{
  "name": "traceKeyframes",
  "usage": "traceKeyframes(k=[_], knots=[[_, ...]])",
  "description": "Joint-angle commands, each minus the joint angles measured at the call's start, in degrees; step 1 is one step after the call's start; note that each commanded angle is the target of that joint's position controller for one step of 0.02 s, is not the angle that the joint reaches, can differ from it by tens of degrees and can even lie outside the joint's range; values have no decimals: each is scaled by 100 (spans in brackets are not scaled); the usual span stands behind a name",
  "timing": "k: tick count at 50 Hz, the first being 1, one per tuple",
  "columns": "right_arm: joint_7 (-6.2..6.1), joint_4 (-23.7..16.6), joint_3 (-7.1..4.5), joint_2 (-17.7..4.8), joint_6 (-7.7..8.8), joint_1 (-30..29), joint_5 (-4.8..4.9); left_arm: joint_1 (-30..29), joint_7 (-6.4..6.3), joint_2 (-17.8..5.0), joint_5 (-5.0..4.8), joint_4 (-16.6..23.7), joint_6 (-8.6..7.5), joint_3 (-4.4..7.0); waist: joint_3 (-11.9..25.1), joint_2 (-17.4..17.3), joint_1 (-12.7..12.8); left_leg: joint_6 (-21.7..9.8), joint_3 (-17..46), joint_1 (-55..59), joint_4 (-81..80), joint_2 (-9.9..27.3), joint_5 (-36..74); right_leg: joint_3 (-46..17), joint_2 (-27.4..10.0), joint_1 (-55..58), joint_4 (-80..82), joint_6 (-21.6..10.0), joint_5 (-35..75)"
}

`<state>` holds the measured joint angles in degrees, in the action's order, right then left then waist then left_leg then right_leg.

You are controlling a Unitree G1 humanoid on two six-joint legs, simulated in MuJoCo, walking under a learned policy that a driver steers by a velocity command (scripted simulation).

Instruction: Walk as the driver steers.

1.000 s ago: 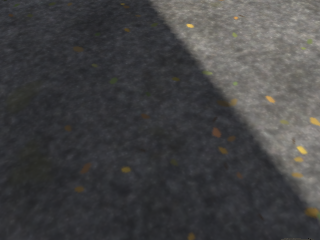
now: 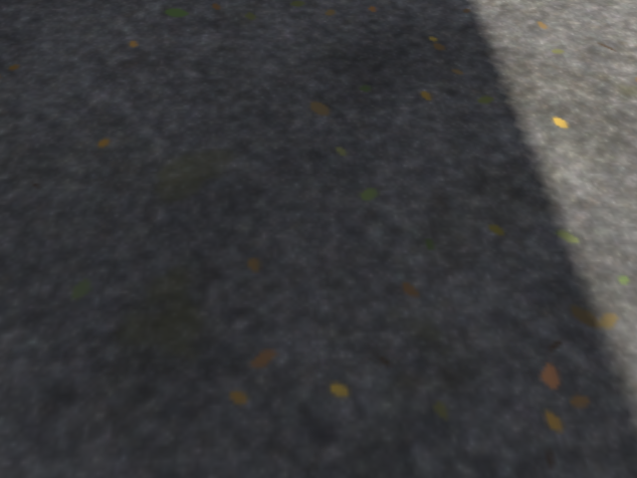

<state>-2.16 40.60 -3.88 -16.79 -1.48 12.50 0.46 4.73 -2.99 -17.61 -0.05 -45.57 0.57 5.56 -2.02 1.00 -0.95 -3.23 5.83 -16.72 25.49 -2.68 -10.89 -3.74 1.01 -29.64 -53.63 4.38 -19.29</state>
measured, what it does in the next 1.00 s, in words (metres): walks ahead: right foot, then left foot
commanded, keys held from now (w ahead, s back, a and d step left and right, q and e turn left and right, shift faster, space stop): q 0.14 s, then w+q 0.16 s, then w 0.40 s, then w+e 0.30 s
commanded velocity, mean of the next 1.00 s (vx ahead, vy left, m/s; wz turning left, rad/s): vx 0.32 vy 0.00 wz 0.23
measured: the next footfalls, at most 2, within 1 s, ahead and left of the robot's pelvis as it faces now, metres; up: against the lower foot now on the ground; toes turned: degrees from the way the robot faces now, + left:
right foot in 0.20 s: +0.07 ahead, -0.14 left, +0.00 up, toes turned +14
left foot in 0.64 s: +0.17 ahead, +0.19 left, +0.00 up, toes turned +18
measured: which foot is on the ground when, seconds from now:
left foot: down 0.00-0.20, up 0.22-0.62, down 0.64-1.00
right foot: up 0.00-0.18, down 0.20-0.66, up 0.68-1.00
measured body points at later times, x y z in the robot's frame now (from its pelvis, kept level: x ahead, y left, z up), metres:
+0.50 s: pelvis +0.06 -0.01 +0.00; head +0.08 -0.02 +0.45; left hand +0.02 +0.28 -0.11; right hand +0.29 -0.23 -0.10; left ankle +0.09 +0.17 -0.69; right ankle +0.03 -0.15 -0.75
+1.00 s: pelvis +0.25 +0.12 +0.00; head +0.27 +0.13 +0.44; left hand +0.37 +0.40 -0.11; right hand +0.34 -0.15 -0.12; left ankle +0.13 +0.18 -0.75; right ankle +0.47 +0.00 -0.68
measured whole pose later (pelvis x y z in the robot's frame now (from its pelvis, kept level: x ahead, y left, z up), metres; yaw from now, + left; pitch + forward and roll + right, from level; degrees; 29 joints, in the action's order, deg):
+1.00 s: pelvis +0.25 +0.12 +0.00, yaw +10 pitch +1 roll +1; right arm 0.0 45.0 -3.2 -15.0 5.3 21.0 -0.5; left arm 8.8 2.1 -16.6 -1.2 -44.5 -3.1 3.1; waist -0.9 2.6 -3.1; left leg -2.7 -8.3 3.7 10.2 -3.1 -15.5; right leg -2.8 -4.2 -41.0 -42.4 -0.4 5.2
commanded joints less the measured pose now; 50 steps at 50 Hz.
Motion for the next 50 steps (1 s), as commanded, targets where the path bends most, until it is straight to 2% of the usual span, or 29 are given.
traceKeyframes(k=[1, 4, 7, 9, 10, 11, 12, 13, 14, 15, 16, 17, 20, 24, 27, 29, 30, 31, 32, 33, 34, 35, 36, 37, 38, 40, 43, 46, 50], knots=[[-54, -412, -303, -1072, 17, -56, 3, -302, 56, -327, -25, 406, -120, 28, 645, -950, -61, -947, 1628, 996, -575, 1316, 1097, -157, 14, -145, 748, 72, 9], [-6, -486, -324, -1108, -31, -162, 2, -230, 124, -419, -61, 388, -175, 36, 627, -1013, -71, -992, 1964, 782, -518, 1281, 1215, -176, 116, 348, 1258, 37, -133], [21, -557, -325, -1095, -76, -315, 51, -52, 200, -487, -86, 358, -253, 49, 698, -1051, -10, -928, 2322, 881, -333, 1203, 1649, -190, 177, 759, 1962, -56, -95], [-2, -621, -290, -1019, -116, -530, 135, 381, 255, -504, -105, 227, -302, 77, 820, -934, 277, -663, 2288, 496, -210, 882, 358, -26, 138, 1692, 3208, -234, 753], [-13, -633, -229, -827, -115, -451, 119, 604, 239, -683, -74, 158, -295, 137, 870, -623, 315, -391, 2035, -208, 130, 568, -855, -327, -352, 2506, 3498, -447, 877], [15, -570, -118, -414, -100, -132, 44, 847, 190, -958, 9, 168, -254, 174, 1016, 520, 200, -49, 1075, -1148, 1580, -131, -2292, -1508, -1543, 3259, 3728, -912, 80], [23, -829, -209, -695, -7, -272, 103, 893, 242, -1304, 208, 142, -279, 232, 438, 1414, 197, 61, 451, -2395, 2498, -456, -2408, -3049, -2299, 2794, 4271, -1677, -1099], [38, -813, -289, -1052, 66, -384, 44, 552, 231, -1047, 177, 300, -360, 174, 83, 1082, 147, 156, 492, -2629, 3171, 76, -1916, -2960, -2324, 2550, 4380, -1796, -1655], [69, -710, -348, -1164, 80, -310, 29, 291, 177, -772, 67, 357, -392, 102, -63, 946, 81, 254, 407, -2739, 3402, 168, -1463, -2410, -2007, 2532, 4399, -1568, -1590], [78, -583, -353, -1077, 63, -184, 1, 228, 132, -665, 1, 414, -404, 59, -3, 821, 64, 373, 308, -2763, 3611, 241, -1177, -1976, -1756, 2672, 4364, -1355, -1362], [111, -588, -313, -931, 86, -218, -23, 352, 103, -611, -34, 363, -412, 29, -22, 722, 159, 464, 249, -2828, 3781, 287, -889, -1719, -1662, 2709, 4391, -1327, -1055], [153, -603, -263, -752, 136, -286, -7, 553, 90, -585, -17, 309, -439, -1, -21, 620, 243, 504, 160, -2788, 3863, 320, -648, -1447, -1570, 2673, 4453, -1329, -780], [204, -676, -148, -465, 279, -504, 51, 1034, 147, -612, 23, 136, -518, -7, -111, 607, 447, 568, -20, -2802, 3302, 382, -213, -957, -1447, 2757, 4616, -1436, -327], [284, -837, -21, -286, 402, -913, 18, 1119, 220, -874, -66, 73, -525, 36, -183, 675, 539, 584, -503, -2036, 1841, 590, 121, -418, -1413, 2460, 4661, -1463, 409], [355, -889, 3, -333, 440, -1022, 74, 1362, 301, -1025, -138, -31, -507, 70, -236, 715, 596, 471, -742, -1286, 1155, 516, -98, -271, -1521, 2219, 4526, -1490, 575], [377, -892, -28, -446, 453, -854, 123, 1390, 341, -1082, -205, -94, -468, 82, -260, 738, 416, 262, -789, -811, 730, 465, -131, -338, -1699, 2180, 4376, -1462, 595], [370, -793, -69, -504, 453, -536, 121, 1325, 351, -1073, -226, -113, -441, 69, -183, 677, 176, 143, -874, -265, 414, 371, 28, -250, -1678, 2063, 4115, -1374, 895], [332, -607, -177, -685, 439, 21, 115, 1349, 356, -952, -201, -138, -440, 15, 110, 530, -113, 4, -945, 640, 234, 212, 58, -34, -1503, 1857, 3475, -1236, 1730], [272, -402, -319, -969, 425, 857, 106, 1355, 364, -667, -136, -138, -468, -93, 685, 187, -529, -185, -585, 1847, 172, 466, 37, 417, -1129, 1437, 2147, -979, 2108], [203, -351, -441, -1611, 389, 1593, -36, 1424, 371, -139, 15, 189, -554, -278, 1488, -1384, -645, -915, 1864, 3589, -201, 2030, -746, 949, -398, -480, -209, -452, 594], [257, -309, -380, -1468, 447, 1765, -10, 1284, 336, -328, -54, 230, -667, -239, 1727, -1600, -679, -1372, 3597, 3451, -1032, 2515, -1449, 150, -82, -1268, -1359, -429, -1269], [302, -340, -240, -1127, 505, 1333, -16, 1147, 374, -735, -216, 284, -712, -114, 1070, -1253, -525, -1236, 2997, 2951, -1105, 2430, -1767, -53, -470, -1726, -1832, -549, -979], [321, -385, -161, -853, 531, 977, -19, 993, 400, -742, -265, 276, -708, -118, 635, -1051, -379, -1067, 2226, 2375, -1167, 2179, -1666, 37, -711, -1705, -1762, -665, -473], [335, -398, -106, -684, 550, 663, -27, 930, 403, -662, -197, 237, -681, -122, 311, -798, -247, -963, 1678, 1875, -1348, 1932, -1273, 71, -862, -1601, -1496, -664, -13], [337, -400, -68, -560, 589, 441, -55, 972, 405, -623, -145, 190, -621, -100, 133, -848, -91, -850, 1209, 1457, -1515, 1748, -692, 20, -1001, -1320, -1245, -640, 343], [318, -340, -78, -521, 675, 285, -87, 1134, 432, -411, -155, 85, -494, -134, 59, -798, 79, -792, 553, 1100, -1755, 1591, 201, 14, -987, -1034, -1166, -551, 854], [280, -167, -114, -535, 777, 437, -151, 892, 387, -292, -176, 172, -386, -136, -104, -511, 59, -770, -168, 1120, -1857, 1551, 1130, -290, -770, -1351, -666, -417, 1447], [229, -70, -119, -590, 792, 406, -125, 483, 439, -222, -125, 346, -425, -166, -224, -470, 3, -628, -779, 1074, -1977, 1431, 1388, -155, -584, -1163, 540, -405, 2357], [150, 170, -161, -730, 748, 745, -58, -300, 594, -31, -104, 683, -458, -281, -479, -280, -301, -515, -1207, 1454, -2032, 1585, 1667, 270, -508, -1036, 1587, -551, 2770]])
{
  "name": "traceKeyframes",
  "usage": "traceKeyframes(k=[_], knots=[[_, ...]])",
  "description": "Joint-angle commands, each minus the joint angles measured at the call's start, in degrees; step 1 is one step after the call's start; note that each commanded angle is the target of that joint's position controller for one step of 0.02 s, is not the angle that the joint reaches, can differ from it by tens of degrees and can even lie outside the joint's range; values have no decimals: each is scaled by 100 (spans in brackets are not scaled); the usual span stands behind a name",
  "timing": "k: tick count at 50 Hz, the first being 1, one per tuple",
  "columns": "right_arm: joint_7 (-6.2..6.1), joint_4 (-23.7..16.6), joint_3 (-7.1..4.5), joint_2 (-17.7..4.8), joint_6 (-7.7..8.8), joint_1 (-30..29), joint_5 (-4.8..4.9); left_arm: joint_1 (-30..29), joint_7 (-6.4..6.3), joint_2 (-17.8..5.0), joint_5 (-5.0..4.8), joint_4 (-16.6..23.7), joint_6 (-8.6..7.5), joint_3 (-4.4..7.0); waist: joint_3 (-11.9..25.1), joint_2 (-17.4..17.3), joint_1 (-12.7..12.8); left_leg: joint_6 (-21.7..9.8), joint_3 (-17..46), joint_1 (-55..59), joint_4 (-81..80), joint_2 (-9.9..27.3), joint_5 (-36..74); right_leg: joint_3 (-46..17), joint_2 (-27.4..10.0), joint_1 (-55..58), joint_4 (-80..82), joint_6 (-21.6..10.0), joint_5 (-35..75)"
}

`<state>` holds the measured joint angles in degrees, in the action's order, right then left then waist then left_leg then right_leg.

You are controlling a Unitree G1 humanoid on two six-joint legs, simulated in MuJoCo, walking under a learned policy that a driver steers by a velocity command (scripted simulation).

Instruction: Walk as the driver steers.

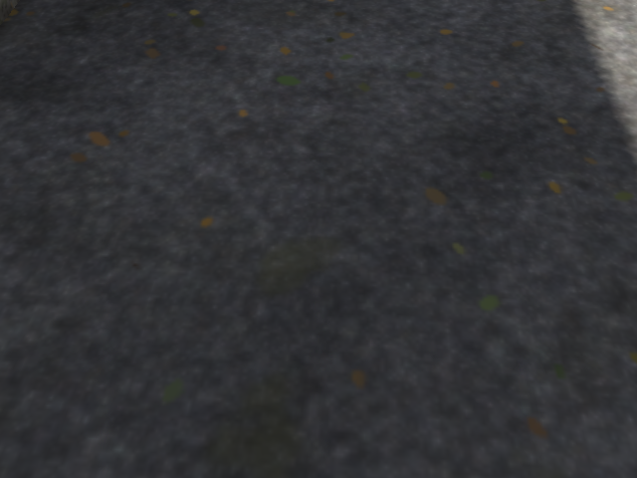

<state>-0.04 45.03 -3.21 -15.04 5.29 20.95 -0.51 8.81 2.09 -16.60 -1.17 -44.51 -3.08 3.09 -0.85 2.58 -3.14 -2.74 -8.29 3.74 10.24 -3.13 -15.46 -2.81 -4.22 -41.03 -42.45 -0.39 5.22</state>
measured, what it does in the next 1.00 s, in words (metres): walks ahead, turning right: right foot, then left foot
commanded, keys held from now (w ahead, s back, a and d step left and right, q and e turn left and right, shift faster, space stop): w+e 0.56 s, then w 0.44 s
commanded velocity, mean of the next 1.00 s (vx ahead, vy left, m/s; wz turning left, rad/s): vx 0.50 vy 0.00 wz -0.40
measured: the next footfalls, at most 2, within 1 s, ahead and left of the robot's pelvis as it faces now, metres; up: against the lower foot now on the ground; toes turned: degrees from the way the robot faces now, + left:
right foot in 0.16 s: +0.28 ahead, -0.11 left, +0.00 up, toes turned -7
left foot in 0.62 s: +0.59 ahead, +0.03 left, +0.00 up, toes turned -24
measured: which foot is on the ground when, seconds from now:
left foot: down 0.00-0.18, up 0.20-0.60, down 0.62-1.00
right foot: up 0.00-0.14, down 0.16-0.62, up 0.64-1.00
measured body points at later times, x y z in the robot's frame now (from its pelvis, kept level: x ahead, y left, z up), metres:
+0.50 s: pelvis +0.30 -0.04 +0.00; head +0.33 -0.06 +0.45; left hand +0.45 +0.22 -0.10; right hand +0.43 -0.34 -0.08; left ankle +0.52 +0.10 -0.69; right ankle +0.24 -0.11 -0.74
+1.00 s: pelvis +0.57 -0.08 +0.00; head +0.60 -0.09 +0.45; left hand +0.87 +0.03 -0.08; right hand +0.45 -0.34 -0.12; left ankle +0.55 +0.05 -0.74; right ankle +0.65 -0.29 -0.70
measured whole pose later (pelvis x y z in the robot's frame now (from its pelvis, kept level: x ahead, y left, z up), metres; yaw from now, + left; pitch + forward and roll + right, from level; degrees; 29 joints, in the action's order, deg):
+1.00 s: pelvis +0.57 -0.08 +0.00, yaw -25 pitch +2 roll +2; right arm 0.8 47.1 -2.7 -15.9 4.5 22.8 1.0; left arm 5.0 1.4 -15.4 -0.7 -37.8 -3.5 1.9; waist -1.6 2.2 -6.0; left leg -1.4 -1.1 -2.4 14.6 -2.1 -13.8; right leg -2.3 -4.3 -35.0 -37.2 0.4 -2.8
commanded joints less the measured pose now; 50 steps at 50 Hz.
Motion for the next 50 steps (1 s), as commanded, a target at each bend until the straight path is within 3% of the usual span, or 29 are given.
traceKeyframes(k=[1, 3, 5, 7, 8, 9, 10, 11, 12, 13, 14, 15, 18, 21, 23, 25, 27, 30, 31, 32, 33, 34, 35, 36, 37, 38, 40, 45, 50], knots=[[-72, -210, -238, -926, 31, -11, 58, -855, 130, -125, 0, 672, -103, -47, -628, -413, -124, -547, 140, -330, -409, 1695, 2321, 236, 39, 16, 634, -135, 216], [-99, -135, -261, -993, -78, 63, 89, -1031, 220, -167, -8, 854, -122, -40, -583, -458, -106, -489, 19, 184, -53, 1813, 3178, 427, 151, -43, 845, -278, -234], [-164, -156, -301, -1161, -191, 4, 90, -889, 267, -336, -12, 959, -101, 38, -233, -708, 89, -370, -134, 535, 695, 1839, 5262, 782, 476, 417, 837, -484, -867], [-238, -205, -328, -1310, -308, -54, 75, 53, 230, -721, -27, 837, -47, 235, 453, -919, 636, -243, -219, 482, 2219, 1771, 6693, 977, 877, 1712, 795, -768, -1367], [-268, -261, -310, -1320, -310, -179, 102, 961, 140, -1034, -31, 665, -23, 403, 903, -729, 1171, -58, -314, -356, 3556, 1568, 6111, 713, 912, 3253, 1206, -1024, -1022], [-228, -471, -153, -835, -199, 230, -48, 1587, 14, -1606, -8, 591, 52, 561, 1609, 419, 1048, 253, -251, -2586, 5700, 958, 2460, -1468, -427, 5560, 1040, -1718, -1083], [-100, -599, 39, -443, 29, 413, -44, 1432, 9, -1617, -53, 715, -4, 510, 2439, 867, 744, 431, 933, -4220, 7220, -138, -1833, -4508, -1509, 6710, 1993, -2645, -2019], [6, -754, -93, -939, 211, -342, 189, 1458, -5, -1205, -5, 713, -26, 403, 2095, 286, 1102, 293, 1635, -4834, 7367, 230, -1514, -4093, -1345, 6492, 2404, -2292, -2338], [41, -922, -71, -963, 300, -709, 301, 1174, -19, -1025, 3, 714, -57, 349, 1238, 4, 959, 182, 1528, -4962, 6918, 487, -1011, -3254, -1151, 5621, 2515, -2033, -2123], [6, -919, -62, -892, 333, -805, 188, 784, -19, -907, 4, 774, -77, 305, 666, -474, 648, 189, 1448, -4747, 6315, 714, -695, -2684, -893, 4644, 2608, -1856, -1551], [-27, -885, -115, -952, 291, -757, 57, 484, -36, -730, 38, 858, -91, 252, 418, -428, 428, 248, 1424, -4361, 5894, 873, -496, -2254, -687, 3968, 2713, -1777, -960], [-23, -871, -134, -952, 215, -633, 14, 319, -58, -684, 95, 947, -89, 229, 312, -241, 259, 321, 1420, -4024, 5755, 936, -382, -2069, -545, 3470, 2851, -1781, -636], [-51, -883, -84, -760, 47, -578, -65, 301, -136, -805, 67, 892, -113, 266, 169, -113, 144, 631, 1185, -3763, 5019, 949, -61, -1519, -333, 2641, 3008, -1800, 108], [-59, -1065, 19, -535, 38, -1282, -76, 485, -229, -950, 15, 785, -64, 309, 48, 3, 391, 777, 1061, -3538, 3617, 761, 1149, -1059, 56, 2259, 2908, -1492, -142], [-16, -1149, 54, -472, 79, -1751, -20, 711, -263, -974, -15, 709, -5, 316, 92, 107, 636, 794, 1009, -3184, 2738, 514, 1872, -1057, 161, 2228, 2773, -1307, -601], [35, -1224, 22, -577, 120, -2019, 72, 936, -276, -1010, -39, 624, 39, 328, 139, 194, 753, 779, 1102, -3029, 2310, 379, 2009, -1371, 28, 2465, 2601, -1244, -965], [80, -1249, -50, -753, 163, -2041, 109, 1026, -289, -949, -61, 589, 71, 316, 176, 284, 707, 670, 1291, -2972, 1965, 362, 1746, -1795, -140, 2888, 2246, -1153, -1275], [101, -1058, -186, -941, 236, -1331, 106, 915, -287, -791, 3, 594, 92, 278, 323, 482, 275, 298, 1169, -2185, 1650, 382, 1308, -2014, -226, 3159, 1564, -919, -1075], [72, -975, -263, -1105, 274, -783, 19, 993, -262, -510, 43, 601, 69, 180, 740, 329, 24, 39, 1360, -1238, 1630, 681, 1207, -1732, 68, 2984, 703, -728, -907], [42, -935, -325, -1419, 270, -58, -57, 1377, -243, -119, 165, 645, 41, 42, 1553, -614, -75, -400, 2543, 257, 1737, 1737, 984, -1214, 536, 2178, -992, -477, -2303], [126, -584, -450, -1787, 182, 415, -47, 2061, -239, -56, -92, 716, -24, -5, 1855, -2565, 179, -1289, 5417, 1363, 811, 2680, -875, -637, 1076, 279, -2627, -163, -3970], [152, -702, -325, -1202, 174, 236, 77, 1738, -268, -679, -150, 589, -22, 108, 1254, -1538, -33, -1149, 5538, 1033, 514, 2556, -2119, -897, 712, -305, -3206, -110, -3647], [127, -723, -238, -921, 140, -56, 83, 1015, -267, -896, -102, 712, -11, 171, 584, -981, -147, -924, 4559, 417, 519, 2317, -1770, -744, 528, -448, -3264, -114, -3113], [124, -756, -186, -844, 113, -299, 14, 641, -275, -819, -9, 801, -8, 153, 294, -593, -80, -846, 3859, -174, 488, 2051, -955, -572, 355, -275, -3099, -106, -2775], [114, -709, -153, -752, 96, -447, -10, 461, -255, -714, 53, 878, -38, 151, 65, -583, 21, -878, 3401, -565, 402, 1849, -298, -533, 190, -196, -2753, -104, -2512], [98, -685, -114, -674, 106, -511, -34, 496, -224, -609, 46, 885, -49, 143, 44, -761, 154, -830, 3032, -824, 294, 1674, 171, -460, 32, 86, -2484, -107, -2343], [97, -581, -96, -622, 129, -466, 29, 590, -191, -419, 38, 833, -38, 99, 109, -909, 229, -902, 2603, -961, 135, 1535, 774, -246, -37, 290, -2062, -54, -2270], [57, -345, -181, -987, 63, -275, 111, -192, -130, -136, 88, 1017, -92, -49, -35, -724, 33, -974, 1852, -1021, -156, 1491, 1522, 29, -100, 374, -277, 88, -1220], [56, -56, -194, -1124, -42, 141, 190, -934, -27, -203, 8, 1183, -156, -47, -185, -745, -204, -817, 1551, -883, -63, 1551, 1592, 207, 130, 913, 866, 51, -480]])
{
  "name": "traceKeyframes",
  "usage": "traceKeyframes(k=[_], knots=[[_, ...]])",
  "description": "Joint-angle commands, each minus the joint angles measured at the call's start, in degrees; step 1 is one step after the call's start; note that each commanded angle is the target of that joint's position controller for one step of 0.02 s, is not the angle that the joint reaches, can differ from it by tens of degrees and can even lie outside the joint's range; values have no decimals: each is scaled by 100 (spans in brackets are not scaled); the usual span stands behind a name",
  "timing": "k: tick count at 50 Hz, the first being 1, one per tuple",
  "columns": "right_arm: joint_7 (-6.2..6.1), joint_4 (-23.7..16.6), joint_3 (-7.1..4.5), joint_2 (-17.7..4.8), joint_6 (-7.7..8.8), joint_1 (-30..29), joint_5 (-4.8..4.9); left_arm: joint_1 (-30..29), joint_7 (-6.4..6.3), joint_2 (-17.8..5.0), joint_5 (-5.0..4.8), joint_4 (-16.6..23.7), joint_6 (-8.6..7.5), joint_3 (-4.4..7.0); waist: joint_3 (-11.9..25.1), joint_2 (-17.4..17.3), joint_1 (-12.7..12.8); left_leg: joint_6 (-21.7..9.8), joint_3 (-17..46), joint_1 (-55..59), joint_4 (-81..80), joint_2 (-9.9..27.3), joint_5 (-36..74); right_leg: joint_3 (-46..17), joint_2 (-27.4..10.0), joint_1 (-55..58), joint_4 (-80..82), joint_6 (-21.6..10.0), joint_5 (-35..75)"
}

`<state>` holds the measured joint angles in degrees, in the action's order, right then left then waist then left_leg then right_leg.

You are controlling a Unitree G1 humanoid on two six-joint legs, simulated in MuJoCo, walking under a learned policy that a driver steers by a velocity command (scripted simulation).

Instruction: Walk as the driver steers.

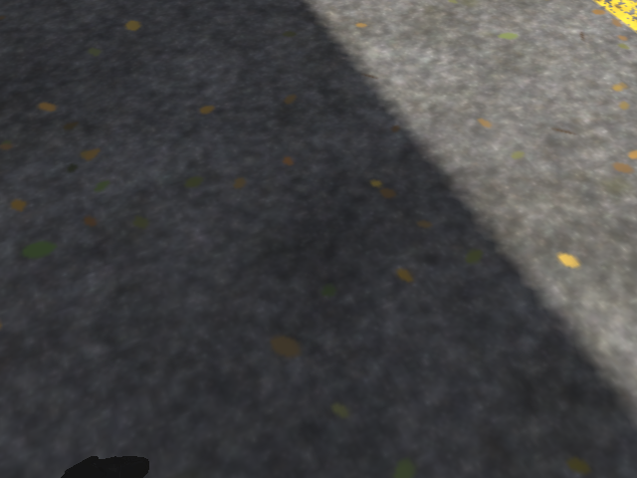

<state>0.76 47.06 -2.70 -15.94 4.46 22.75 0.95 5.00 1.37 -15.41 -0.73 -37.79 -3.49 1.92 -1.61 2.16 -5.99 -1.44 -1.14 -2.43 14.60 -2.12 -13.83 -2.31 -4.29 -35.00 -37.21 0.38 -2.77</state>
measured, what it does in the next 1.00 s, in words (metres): walks ahead: right foot, then left foot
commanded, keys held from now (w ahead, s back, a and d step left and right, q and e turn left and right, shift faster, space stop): w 1.00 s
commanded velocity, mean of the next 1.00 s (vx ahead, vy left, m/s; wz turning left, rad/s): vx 0.50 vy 0.00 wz -0.02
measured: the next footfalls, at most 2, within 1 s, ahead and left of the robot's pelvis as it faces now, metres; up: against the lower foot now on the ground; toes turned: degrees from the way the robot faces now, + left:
right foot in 0.12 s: +0.24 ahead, -0.14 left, +0.00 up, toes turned -1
left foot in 0.66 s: +0.54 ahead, +0.09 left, +0.00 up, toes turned +1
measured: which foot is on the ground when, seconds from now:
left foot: down 0.00-0.12, up 0.14-0.64, down 0.66-1.00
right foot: up 0.00-0.10, down 0.12-0.66, up 0.68-1.00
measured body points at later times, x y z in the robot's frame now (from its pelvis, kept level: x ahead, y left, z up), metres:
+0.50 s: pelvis +0.27 -0.05 +0.00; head +0.29 -0.06 +0.45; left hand +0.29 +0.23 -0.12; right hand +0.46 -0.30 -0.10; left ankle +0.45 +0.12 -0.69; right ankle +0.20 -0.14 -0.74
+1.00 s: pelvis +0.54 +0.00 +0.00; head +0.57 +0.00 +0.45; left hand +0.72 +0.26 -0.10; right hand +0.57 -0.28 -0.12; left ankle +0.50 +0.09 -0.74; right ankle +0.71 -0.18 -0.68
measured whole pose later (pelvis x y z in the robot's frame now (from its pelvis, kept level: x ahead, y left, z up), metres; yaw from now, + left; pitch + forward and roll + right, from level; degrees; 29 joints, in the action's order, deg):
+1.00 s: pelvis +0.54 +0.00 +0.00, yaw +0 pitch +1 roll +2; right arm 1.0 49.2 -2.6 -15.6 4.6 19.4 0.2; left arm 7.6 0.2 -16.7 -0.3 -44.2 -3.6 2.7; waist -1.2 2.3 -3.6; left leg -3.5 -2.5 -3.6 12.7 -4.0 -10.3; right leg -2.8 -7.4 -38.3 -42.5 1.1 -0.2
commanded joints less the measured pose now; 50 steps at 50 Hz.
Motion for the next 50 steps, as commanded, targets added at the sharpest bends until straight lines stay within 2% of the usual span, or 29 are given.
traceKeyframes(k=[1, 4, 5, 6, 7, 8, 9, 10, 11, 12, 13, 16, 19, 22, 25, 28, 31, 32, 33, 34, 35, 36, 37, 38, 39, 40, 43, 46, 50], knots=[[-29, -210, -250, -1054, 14, 6, 58, -644, 68, -356, -45, 557, -125, 81, -150, -714, 94, -911, 863, -128, -439, 1531, 1475, 144, 154, 315, 467, -92, 222], [-71, -130, -292, -1184, -79, -62, 78, -405, 103, -551, -28, 542, -158, 169, -18, -760, 404, -738, 807, 198, 63, 1646, 2376, 256, 299, 906, 842, -353, -174], [-88, -129, -279, -1165, -102, -128, 87, 130, 76, -704, 7, 380, -153, 263, 308, -689, 717, -613, 580, 113, 715, 1457, 3197, 391, 438, 1729, 1027, -491, -146], [-103, -158, -209, -1004, -105, -119, 36, 982, 21, -974, 33, 145, -138, 398, 884, -558, 1097, -434, 329, -365, 1802, 1171, 3266, 260, 298, 3014, 971, -680, -83], [-121, -345, -46, -605, -76, -79, -175, 1998, -57, -1460, 87, -1, -89, 506, 1769, 422, 1389, -179, 32, -1595, 3778, 745, 1223, -1277, -998, 4631, 835, -1084, 131], [-91, -408, 63, -212, 42, 553, -48, 2017, -4, -1672, 97, -62, -76, 515, 2249, 1733, 997, 44, 393, -3473, 5272, -74, -1965, -3791, -1846, 5741, 1696, -1904, -1297], [-58, -359, -82, -858, 116, 101, 70, 1817, 12, -1128, 12, -26, -82, 386, 1623, 911, 1177, 16, 779, -4128, 5785, 288, -1846, -3646, -1658, 5301, 1992, -1721, -2064], [-28, -495, -136, -1006, 158, -396, 132, 1477, 9, -937, -8, -6, -96, 311, 923, 623, 1108, -49, 640, -4306, 5697, 536, -1261, -2818, -1451, 4609, 2079, -1524, -1786], [-51, -495, -123, -911, 159, -599, 72, 1151, 25, -830, 39, 21, -107, 267, 601, 170, 936, -18, 538, -4071, 5460, 756, -770, -2274, -1199, 3928, 2196, -1426, -1141], [-58, -501, -138, -851, 135, -669, -19, 925, 45, -707, 80, 31, -119, 236, 358, 121, 785, 37, 524, -3874, 5157, 885, -459, -1881, -999, 3424, 2351, -1396, -585], [-42, -475, -133, -764, 90, -558, -31, 816, 45, -649, 126, 28, -143, 218, 347, 266, 621, 80, 554, -3554, 5029, 984, -247, -1627, -885, 3094, 2499, -1383, -223], [-58, -466, -98, -541, -43, -570, -62, 846, 29, -720, 73, -130, -246, 255, 248, 201, 481, 243, 469, -3419, 4613, 1016, 110, -1088, -788, 2680, 2815, -1492, 473], [-60, -647, -62, -446, -51, -1160, -102, 1054, -43, -838, 65, -318, -234, 286, 38, 53, 614, 340, 446, -3705, 3657, 1019, 955, -691, -693, 2724, 2937, -1432, 793], [12, -785, -2, -319, 17, -1766, -72, 1306, -95, -935, 29, -480, -188, 295, -98, 52, 841, 292, 303, -3470, 2550, 857, 1825, -340, -537, 2746, 2989, -1251, 678], [99, -962, 25, -312, 68, -2327, -24, 1689, -116, -1033, -14, -708, -134, 311, -232, 18, 1057, 222, 219, -3407, 1942, 713, 2052, -326, -676, 3084, 2916, -1226, 510], [198, -1137, 17, -376, 105, -2651, -6, 1902, -144, -1064, -33, -901, -35, 327, -300, 59, 1074, 42, 250, -3578, 1584, 627, 1627, -410, -937, 3726, 2604, -1156, 832], [236, -1088, -57, -567, 126, -2291, -24, 1821, -190, -1180, -31, -970, 53, 365, -6, 239, 772, -207, 50, -2850, 1381, 373, 981, -379, -988, 4077, 1974, -983, 2221], [206, -920, -152, -722, 128, -1692, -38, 1703, -204, -1194, -25, -963, 87, 359, 379, 245, 414, -354, -134, -1953, 1230, 185, 1036, -204, -806, 3981, 1271, -871, 3115], [147, -668, -283, -1012, 120, -783, -62, 1683, -224, -1061, 21, -909, 101, 294, 1038, 132, 21, -576, 22, -476, 1360, 367, 1298, 9, -521, 3375, 147, -694, 2997], [92, -564, -411, -1561, 102, 18, -184, 2139, -200, -562, 98, -715, 20, 122, 2039, -814, 2, -1314, 2069, 1920, 1532, 1823, 1201, 289, 116, 1334, -2000, -337, 944], [116, -437, -382, -1426, 65, 259, -87, 2435, -157, -295, 79, -824, -98, 28, 2582, -1696, 57, -1820, 4112, 2761, 713, 2490, 224, -238, 820, -35, -3215, -176, -3055], [98, -463, -254, -1009, 50, 36, -15, 1862, -111, -900, -76, -741, -181, 181, 1841, -1187, -64, -1539, 3753, 2271, 442, 2291, -466, -544, 464, -667, -3684, -234, -2984], [77, -516, -210, -890, 36, -404, -12, 1384, -96, -992, -155, -587, -230, 212, 1052, -910, 57, -1335, 2983, 1407, 262, 2104, -335, -328, 169, -848, -3549, -277, -2428], [77, -551, -172, -770, 31, -746, -56, 1127, -119, -934, -98, -542, -239, 209, 588, -573, 212, -1245, 2449, 591, 64, 1876, 98, -185, -50, -686, -3242, -251, -1968], [96, -579, -128, -624, 49, -962, -119, 1117, -132, -875, -28, -559, -201, 236, 324, -573, 404, -1181, 2048, -22, -142, 1667, 543, -187, -221, -389, -2941, -217, -1643], [106, -580, -111, -561, 74, -1072, -159, 1284, -133, -761, -13, -608, -142, 230, 319, -708, 572, -1176, 1824, -384, -320, 1555, 754, -212, -309, -42, -2807, -174, -1444], [104, -450, -151, -664, 168, -1065, -107, 1295, -173, -527, 28, -616, 0, 189, 181, -682, 714, -1302, 1290, -842, -676, 1461, 1291, -124, -390, 45, -2346, 2, -1081], [26, -291, -191, -806, 149, -855, -101, 682, -170, -467, 69, -434, -17, 164, -6, -559, 572, -1226, 886, -753, -804, 1345, 1565, -91, -411, -254, -1324, 107, -135], [-36, -88, -218, -960, 91, -480, -32, -123, -73, -326, 32, -254, -107, 91, -135, -518, 263, -1035, 503, -619, -814, 1212, 1446, 131, -165, 84, 42, 88, 852]])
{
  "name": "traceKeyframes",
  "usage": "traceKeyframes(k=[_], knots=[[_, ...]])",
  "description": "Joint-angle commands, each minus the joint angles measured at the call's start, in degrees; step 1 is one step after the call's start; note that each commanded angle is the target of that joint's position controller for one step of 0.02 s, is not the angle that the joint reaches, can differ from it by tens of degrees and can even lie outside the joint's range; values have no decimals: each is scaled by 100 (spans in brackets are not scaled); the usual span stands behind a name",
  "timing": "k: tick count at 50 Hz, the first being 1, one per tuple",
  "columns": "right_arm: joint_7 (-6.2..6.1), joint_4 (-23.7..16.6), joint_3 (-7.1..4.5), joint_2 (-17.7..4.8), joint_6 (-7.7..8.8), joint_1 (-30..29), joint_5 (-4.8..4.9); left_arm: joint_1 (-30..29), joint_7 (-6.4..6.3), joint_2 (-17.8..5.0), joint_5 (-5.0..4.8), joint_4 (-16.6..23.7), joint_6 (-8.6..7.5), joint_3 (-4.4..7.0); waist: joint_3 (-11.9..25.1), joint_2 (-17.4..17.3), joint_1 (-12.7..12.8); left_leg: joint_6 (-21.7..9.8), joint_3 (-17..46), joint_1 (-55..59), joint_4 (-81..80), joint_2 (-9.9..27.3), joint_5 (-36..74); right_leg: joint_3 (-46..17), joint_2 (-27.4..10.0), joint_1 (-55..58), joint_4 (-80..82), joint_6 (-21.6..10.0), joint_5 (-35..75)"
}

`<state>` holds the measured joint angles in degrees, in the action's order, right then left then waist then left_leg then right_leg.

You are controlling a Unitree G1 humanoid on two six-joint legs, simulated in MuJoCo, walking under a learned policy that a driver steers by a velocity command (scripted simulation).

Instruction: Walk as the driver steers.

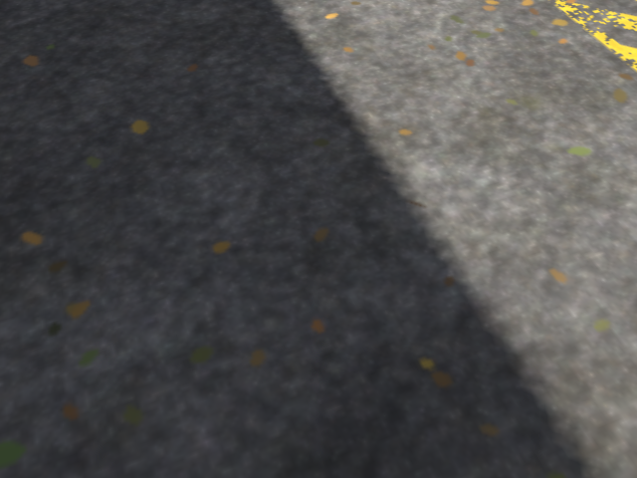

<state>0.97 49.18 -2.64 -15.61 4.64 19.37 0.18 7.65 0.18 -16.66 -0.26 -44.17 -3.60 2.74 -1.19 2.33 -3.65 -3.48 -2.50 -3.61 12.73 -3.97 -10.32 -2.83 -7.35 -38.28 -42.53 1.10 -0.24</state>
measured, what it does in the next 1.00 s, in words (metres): walks ahead, turning left: right foot, then left foot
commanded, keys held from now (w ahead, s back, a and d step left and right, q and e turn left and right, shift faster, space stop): w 0.02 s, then w+q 0.80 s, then q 0.18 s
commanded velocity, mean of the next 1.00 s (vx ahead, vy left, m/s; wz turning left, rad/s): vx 0.47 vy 0.00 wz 0.45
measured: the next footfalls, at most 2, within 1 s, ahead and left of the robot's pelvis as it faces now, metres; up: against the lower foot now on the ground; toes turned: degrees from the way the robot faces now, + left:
right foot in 0.18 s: +0.28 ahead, -0.16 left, +0.00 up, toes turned +2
left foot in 0.72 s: +0.51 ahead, +0.15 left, +0.00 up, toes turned +23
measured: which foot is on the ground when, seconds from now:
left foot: down 0.00-0.20, up 0.22-0.70, down 0.72-1.00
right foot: up 0.00-0.16, down 0.18-0.70, up 0.72-1.00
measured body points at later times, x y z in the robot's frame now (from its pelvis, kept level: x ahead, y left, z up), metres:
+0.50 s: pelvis +0.27 -0.05 +0.00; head +0.29 -0.05 +0.45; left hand +0.26 +0.23 -0.13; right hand +0.47 -0.29 -0.11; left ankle +0.37 +0.14 -0.68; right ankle +0.24 -0.16 -0.75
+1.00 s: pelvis +0.51 +0.08 +0.00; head +0.54 +0.11 +0.45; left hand +0.56 +0.41 -0.10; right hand +0.71 -0.14 -0.11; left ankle +0.47 +0.13 -0.75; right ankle +0.72 -0.02 -0.68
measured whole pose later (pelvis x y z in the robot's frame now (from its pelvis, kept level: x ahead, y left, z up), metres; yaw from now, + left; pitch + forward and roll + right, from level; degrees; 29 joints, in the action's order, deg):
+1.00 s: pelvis +0.51 +0.08 +0.00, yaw +30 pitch +2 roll -1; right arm -0.5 41.9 -4.4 -16.0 1.4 17.1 0.7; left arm 1.8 -0.3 -17.5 0.9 -42.9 -4.9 3.6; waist -4.0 1.5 -2.8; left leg -5.3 5.3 -11.5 21.2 -6.1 -10.5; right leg -5.0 -4.1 -37.1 -46.0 3.6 -8.0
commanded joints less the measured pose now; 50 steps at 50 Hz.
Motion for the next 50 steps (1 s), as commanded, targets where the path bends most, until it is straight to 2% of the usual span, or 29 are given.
traceKeyframes(k=[1, 4, 7, 8, 9, 10, 11, 12, 13, 14, 15, 16, 19, 23, 26, 30, 33, 34, 35, 36, 37, 38, 39, 40, 41, 42, 44, 46, 50], knots=[[-60, -229, -233, -1028, 53, -13, 62, -558, 72, -210, -35, 440, -108, 4, -211, -533, -39, -833, 659, -365, -591, 1464, 1027, 191, 180, 422, 747, 3, 648], [-89, -53, -254, -1053, -52, 255, 119, -968, 156, -310, -52, 637, -166, 26, -329, -530, -78, -789, 951, 125, -258, 1710, 1066, 49, 276, 347, 1201, -96, 318], [-142, -23, -312, -1166, -142, 153, 133, -605, 188, -545, -45, 568, -243, 113, -128, -676, 238, -639, 1223, 363, 294, 1835, 1547, 81, 430, 1040, 1498, -252, -257], [-149, -40, -295, -1131, -164, 52, 128, -56, 161, -692, -33, 410, -261, 203, 180, -651, 563, -514, 1098, 241, 900, 1626, 2179, 217, 555, 1877, 1690, -370, -320], [-145, -86, -201, -880, -161, 73, 62, 836, 104, -999, 19, 185, -271, 340, 889, -506, 938, -323, 874, -308, 2070, 1267, 2069, 51, 301, 3339, 1500, -588, -205], [-125, -278, -25, -313, -98, 489, -11, 1606, 48, -1547, 140, 98, -247, 476, 1907, 558, 995, 69, 419, -2217, 4205, 524, 283, -1733, -1112, 5624, 1418, -1211, -522], [-119, -250, 22, -216, -12, 744, 97, 1818, 65, -1375, 80, 9, -184, 442, 2446, 1552, 969, 210, 732, -3397, 5477, 127, -2371, -3592, -1736, 6190, 2230, -1674, -1616], [-113, -270, -152, -844, 20, 379, 238, 1507, 60, -929, 41, 61, -175, 305, 1630, 886, 1026, 173, 1068, -3888, 6009, 467, -2150, -3132, -1552, 5543, 2467, -1434, -2247], [-119, -384, -190, -916, 20, -17, 266, 1140, 42, -725, 27, 102, -173, 240, 998, 633, 921, 140, 911, -4004, 6010, 729, -1659, -2365, -1378, 4827, 2594, -1238, -2168], [-137, -411, -201, -849, -10, -188, 214, 762, 49, -564, 37, 94, -188, 189, 570, 385, 751, 169, 838, -3829, 5765, 918, -1229, -1802, -1154, 4107, 2818, -1148, -1761], [-149, -392, -242, -784, -78, -184, 166, 501, 54, -390, 61, 89, -224, 145, 323, 453, 582, 186, 877, -3580, 5500, 1085, -910, -1307, -957, 3610, 3023, -1068, -1377], [-142, -370, -239, -657, -157, -58, 169, 346, 57, -369, 94, 63, -255, 148, 220, 536, 445, 219, 868, -3267, 5410, 1165, -706, -959, -865, 3248, 3203, -1040, -1116], [-142, -478, -231, -423, -328, -157, 153, 242, 36, -475, 113, -64, -346, 214, 11, 293, 310, 310, 849, -3309, 5164, 1234, -257, -219, -838, 2934, 3509, -1144, -348], [-61, -681, -211, -338, -321, -628, 115, 359, -48, -643, 121, -228, -311, 276, -150, 109, 401, 365, 760, -3523, 3978, 1202, 792, 584, -723, 3166, 3605, -1106, 151], [63, -892, -146, -229, -282, -1241, 99, 538, -97, -798, 75, -315, -241, 322, -318, -14, 635, 304, 396, -3405, 3108, 1129, 1249, 1007, -743, 3363, 3634, -1058, 251], [184, -1216, -132, -269, -299, -1792, 105, 849, -102, -961, -45, -481, -86, 396, -499, -44, 778, 102, 144, -3585, 2513, 1033, 885, 1264, -970, 4154, 3355, -959, 665], [229, -1322, -245, -495, -339, -1568, 95, 743, -123, -1176, -133, -471, 38, 468, -172, 181, 476, -199, -276, -2893, 2410, 611, 70, 1508, -1005, 4508, 2423, -779, 2930], [219, -1236, -346, -660, -360, -1088, 108, 672, -132, -1235, -162, -450, 86, 486, 132, 236, 174, -342, -432, -2241, 2379, 367, -145, 1595, -942, 4462, 1663, -709, 3714], [171, -1014, -514, -923, -371, -223, 128, 565, -137, -1200, -190, -421, 119, 463, 575, 120, -327, -546, -495, -1005, 2004, 90, 153, 1752, -728, 4044, 490, -536, 3753], [48, -772, -728, -1420, -432, 711, 148, 655, -147, -969, -53, -341, 86, 368, 1081, -468, -681, -854, 484, 739, 1810, 530, 155, 1762, -470, 2664, -1257, -248, 2087], [12, -831, -775, -2009, -373, 427, 187, 1112, -84, -85, 170, -10, -65, 102, 1405, -1909, 106, -1883, 3767, 2327, 1177, 1924, -804, 1200, 767, 103, -3164, 107, -3185], [67, -1036, -627, -1566, -253, 543, 121, 581, -6, -515, -55, 63, -302, 138, 2067, -1189, -288, -2111, 5059, 2600, 349, 2329, -1511, -154, 861, -526, -3774, 18, -3469], [90, -982, -527, -1224, -153, 351, 73, 62, 40, -788, -267, 232, -427, 210, 1280, -884, -342, -1803, 4269, 2146, 241, 2201, -1085, -196, 579, -994, -3650, -136, -2896], [87, -1006, -477, -1065, -101, 33, 93, 18, 15, -729, -202, 217, -497, 187, 837, -497, -105, -1583, 3535, 1363, 296, 1942, -514, -196, 314, -784, -3155, -227, -2382], [73, -1078, -420, -881, -93, -373, 79, 50, -30, -752, -39, 135, -504, 221, 557, -326, 138, -1419, 2976, 602, 277, 1707, 147, -203, 142, -373, -2634, -199, -2074], [43, -1206, -358, -747, -88, -660, 1, 145, -37, -822, 22, 93, -439, 267, 409, -412, 339, -1343, 2600, 68, 211, 1557, 1105, -228, 51, 42, -2379, -150, -1888], [-23, -1264, -376, -858, -90, -760, -21, 266, -47, -737, 98, 110, -284, 279, 363, -367, 511, -1362, 2144, -502, 242, 1466, 2817, -110, 108, 453, -1995, 66, -1854], [-117, -1229, -437, -1057, -121, -652, -6, 124, -82, -543, 148, 192, -181, 229, 322, -331, 529, -1283, 1646, -904, 330, 1231, 3710, 54, 308, 614, -1339, 255, -1450], [-261, -1155, -471, -1092, -327, -429, 87, -512, -31, -331, 95, 401, -123, 124, 489, -706, 255, -786, 1322, -1164, 648, 771, 3268, 142, 772, 1174, 342, 321, 66]])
